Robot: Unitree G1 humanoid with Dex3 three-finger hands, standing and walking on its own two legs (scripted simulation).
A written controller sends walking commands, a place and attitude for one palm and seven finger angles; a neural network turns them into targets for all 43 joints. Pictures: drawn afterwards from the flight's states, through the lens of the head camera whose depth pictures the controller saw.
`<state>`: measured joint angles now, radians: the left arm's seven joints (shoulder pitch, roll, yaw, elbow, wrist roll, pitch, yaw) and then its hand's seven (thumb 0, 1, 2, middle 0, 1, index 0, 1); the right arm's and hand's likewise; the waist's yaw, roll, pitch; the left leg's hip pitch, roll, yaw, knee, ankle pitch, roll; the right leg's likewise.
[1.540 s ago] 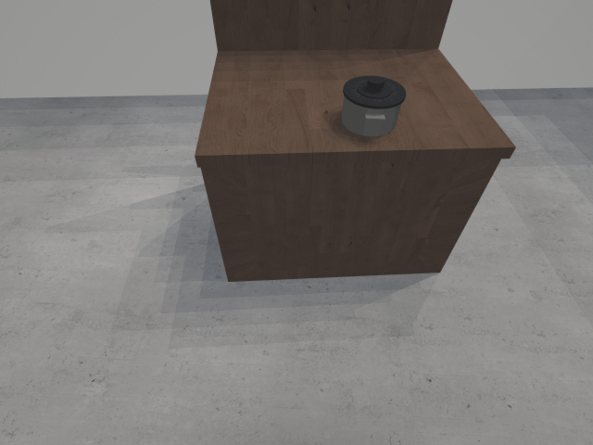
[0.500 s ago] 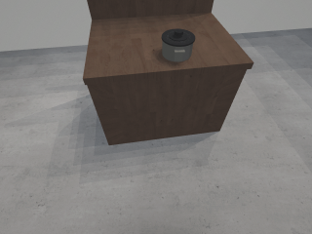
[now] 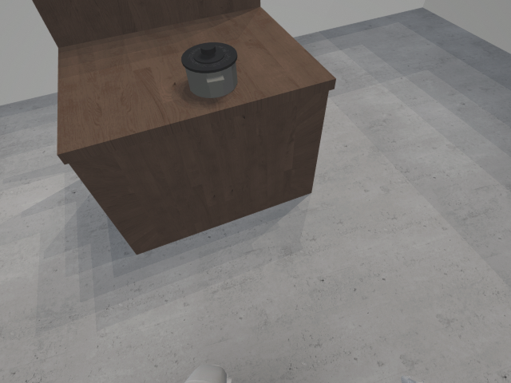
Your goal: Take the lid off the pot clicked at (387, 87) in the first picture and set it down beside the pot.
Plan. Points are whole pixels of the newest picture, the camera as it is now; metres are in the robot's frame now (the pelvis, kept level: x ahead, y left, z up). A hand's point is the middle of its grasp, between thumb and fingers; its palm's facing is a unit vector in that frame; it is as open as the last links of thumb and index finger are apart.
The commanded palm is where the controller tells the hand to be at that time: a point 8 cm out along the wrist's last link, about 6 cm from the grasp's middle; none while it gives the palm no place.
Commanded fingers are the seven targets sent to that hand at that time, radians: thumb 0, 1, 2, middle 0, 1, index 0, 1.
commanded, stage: walk to a spot facing it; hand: left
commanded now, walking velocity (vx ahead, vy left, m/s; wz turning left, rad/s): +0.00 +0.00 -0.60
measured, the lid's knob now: (208, 48) +1.00 +0.25 +0.01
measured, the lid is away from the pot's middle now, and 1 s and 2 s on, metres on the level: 0.00 0.00 0.00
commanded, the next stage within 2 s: turn to face it in 1.26 s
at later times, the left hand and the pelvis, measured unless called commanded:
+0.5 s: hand (137, 361) +0.17 +0.25 -0.17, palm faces -0.28 -0.94 -0.20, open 7.4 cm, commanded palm none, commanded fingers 0.00 0.90 0.90 -0.20 -0.30 -0.20 -0.30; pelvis +0.04 +0.06 +0.00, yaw -20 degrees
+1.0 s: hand (285, 266) +0.38 -0.02 -0.17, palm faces -0.59 -0.78 -0.21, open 7.4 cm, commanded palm none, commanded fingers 0.00 0.90 0.90 -0.20 -0.30 -0.20 -0.30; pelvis +0.18 -0.10 -0.01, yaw -35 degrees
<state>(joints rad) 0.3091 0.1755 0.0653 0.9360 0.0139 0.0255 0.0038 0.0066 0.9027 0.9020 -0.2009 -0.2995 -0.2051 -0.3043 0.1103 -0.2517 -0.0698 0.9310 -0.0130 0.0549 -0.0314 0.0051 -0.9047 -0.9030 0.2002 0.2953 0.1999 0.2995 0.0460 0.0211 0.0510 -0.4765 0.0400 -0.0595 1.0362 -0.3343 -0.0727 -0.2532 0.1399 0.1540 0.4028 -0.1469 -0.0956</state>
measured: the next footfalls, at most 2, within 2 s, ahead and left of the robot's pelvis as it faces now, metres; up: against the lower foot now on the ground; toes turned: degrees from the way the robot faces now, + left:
left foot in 0.24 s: +0.04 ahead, +0.16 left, +0.00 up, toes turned -11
right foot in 0.80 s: +0.22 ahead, -0.17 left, +0.00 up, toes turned -37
